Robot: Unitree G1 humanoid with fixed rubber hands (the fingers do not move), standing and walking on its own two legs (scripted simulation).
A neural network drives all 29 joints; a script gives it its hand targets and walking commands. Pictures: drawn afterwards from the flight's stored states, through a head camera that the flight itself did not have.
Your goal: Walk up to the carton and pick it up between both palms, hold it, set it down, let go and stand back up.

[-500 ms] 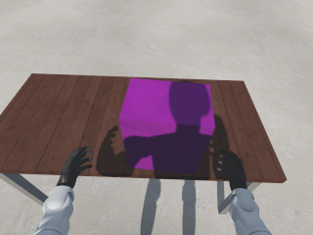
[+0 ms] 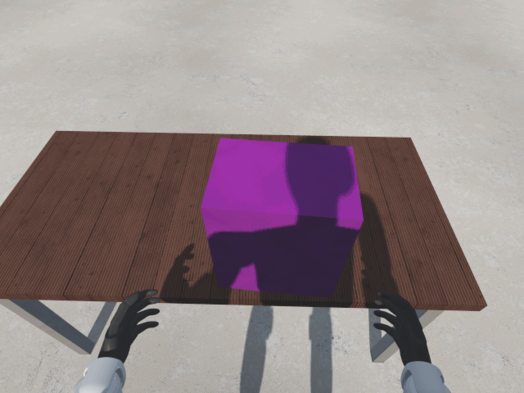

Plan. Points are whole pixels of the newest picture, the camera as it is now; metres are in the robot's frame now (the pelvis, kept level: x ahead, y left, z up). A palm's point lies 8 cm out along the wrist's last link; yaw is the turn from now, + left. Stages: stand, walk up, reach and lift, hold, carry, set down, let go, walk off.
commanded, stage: set down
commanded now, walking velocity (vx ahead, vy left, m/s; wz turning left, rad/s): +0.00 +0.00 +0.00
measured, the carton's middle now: (279, 223) +0.43 +0.00 -0.03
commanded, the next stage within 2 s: let go in 0.56 s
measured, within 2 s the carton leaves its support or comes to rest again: neither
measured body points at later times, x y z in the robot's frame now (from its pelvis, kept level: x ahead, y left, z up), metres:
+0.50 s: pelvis +0.01 -0.01 +0.01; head +0.01 +0.01 +0.46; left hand +0.19 +0.24 -0.07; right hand +0.19 -0.23 -0.07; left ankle +0.01 +0.11 -0.74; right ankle -0.02 -0.14 -0.74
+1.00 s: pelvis +0.01 -0.02 +0.01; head +0.02 -0.01 +0.46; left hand +0.18 +0.21 -0.08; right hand +0.18 -0.25 -0.08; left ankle +0.01 +0.11 -0.74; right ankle -0.02 -0.14 -0.74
